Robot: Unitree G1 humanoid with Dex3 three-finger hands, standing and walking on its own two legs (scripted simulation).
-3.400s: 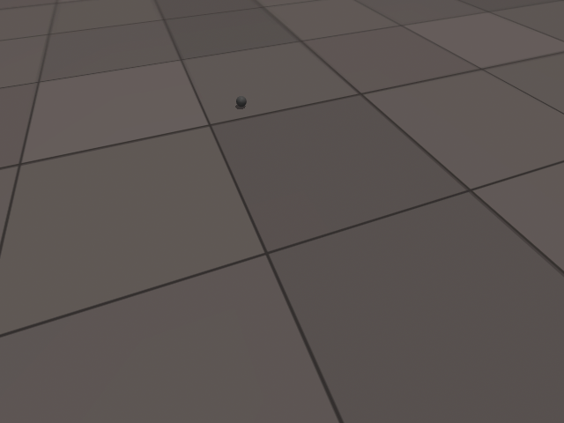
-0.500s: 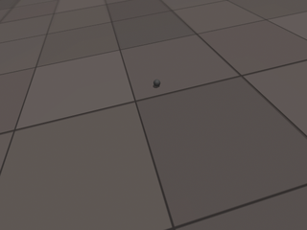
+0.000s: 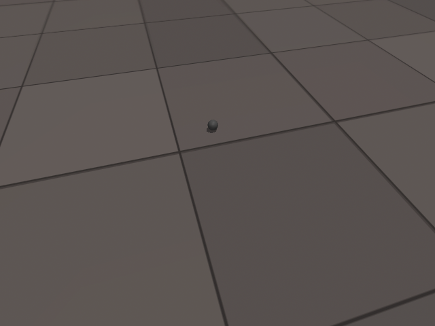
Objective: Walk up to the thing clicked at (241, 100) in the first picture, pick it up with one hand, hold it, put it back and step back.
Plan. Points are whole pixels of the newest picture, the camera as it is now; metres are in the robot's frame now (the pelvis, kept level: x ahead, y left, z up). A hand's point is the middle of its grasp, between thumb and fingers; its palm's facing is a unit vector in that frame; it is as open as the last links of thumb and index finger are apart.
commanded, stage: walk up
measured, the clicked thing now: (212, 125) +1.53 +0.13 -0.72
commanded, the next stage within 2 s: stand in 1.28 s
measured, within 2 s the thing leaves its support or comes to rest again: neither
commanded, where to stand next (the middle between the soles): +0.12 +0.00 m, yaw -3 degrees
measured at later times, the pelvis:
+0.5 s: pelvis +0.04 +0.02 +0.00, yaw -5 degrees
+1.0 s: pelvis +0.06 +0.02 +0.02, yaw -5 degrees
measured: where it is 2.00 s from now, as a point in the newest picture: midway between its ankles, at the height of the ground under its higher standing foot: outside the picture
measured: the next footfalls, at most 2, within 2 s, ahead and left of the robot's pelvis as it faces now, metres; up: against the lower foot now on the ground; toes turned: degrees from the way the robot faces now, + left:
right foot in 0.36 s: +0.11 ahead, -0.11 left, +0.00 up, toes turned -6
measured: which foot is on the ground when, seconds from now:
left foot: down 0.00-1.00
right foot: down 0.00-0.00, up 0.02-0.34, down 0.36-1.00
